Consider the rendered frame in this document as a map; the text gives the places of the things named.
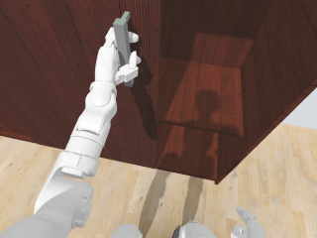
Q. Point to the left robot thigh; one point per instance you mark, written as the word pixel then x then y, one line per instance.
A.
pixel 127 230

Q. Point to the robot left hand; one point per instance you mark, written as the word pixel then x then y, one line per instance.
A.
pixel 108 61

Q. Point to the robot left forearm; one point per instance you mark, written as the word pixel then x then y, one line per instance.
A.
pixel 82 152

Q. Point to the handle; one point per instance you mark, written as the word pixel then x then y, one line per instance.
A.
pixel 121 32

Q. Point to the robot thigh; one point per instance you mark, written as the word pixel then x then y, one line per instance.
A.
pixel 127 230
pixel 195 230

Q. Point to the left robot upper arm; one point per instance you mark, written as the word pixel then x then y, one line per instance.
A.
pixel 64 205

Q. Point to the robot right hand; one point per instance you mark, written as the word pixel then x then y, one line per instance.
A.
pixel 254 228

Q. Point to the right robot thigh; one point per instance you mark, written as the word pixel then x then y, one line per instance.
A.
pixel 195 230

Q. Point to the wardrobe door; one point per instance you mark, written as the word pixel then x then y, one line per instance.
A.
pixel 48 55
pixel 7 125

